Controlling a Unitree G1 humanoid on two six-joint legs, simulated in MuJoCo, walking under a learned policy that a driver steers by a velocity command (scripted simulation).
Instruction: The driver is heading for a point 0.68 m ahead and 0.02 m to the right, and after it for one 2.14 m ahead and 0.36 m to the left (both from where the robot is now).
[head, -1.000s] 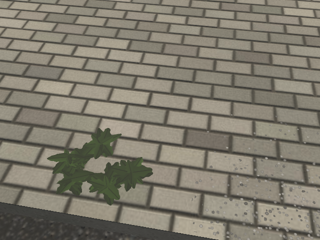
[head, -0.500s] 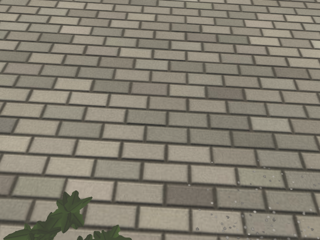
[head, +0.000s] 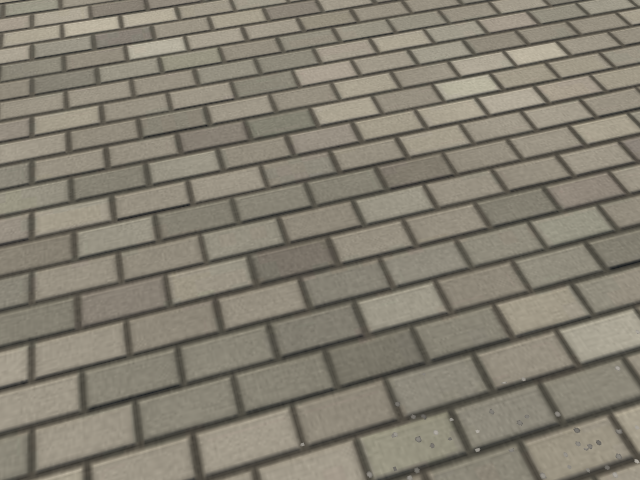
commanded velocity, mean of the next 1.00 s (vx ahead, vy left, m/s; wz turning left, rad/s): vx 0.43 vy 0.00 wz -0.28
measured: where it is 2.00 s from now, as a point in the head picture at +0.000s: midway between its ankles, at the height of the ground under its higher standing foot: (379, 422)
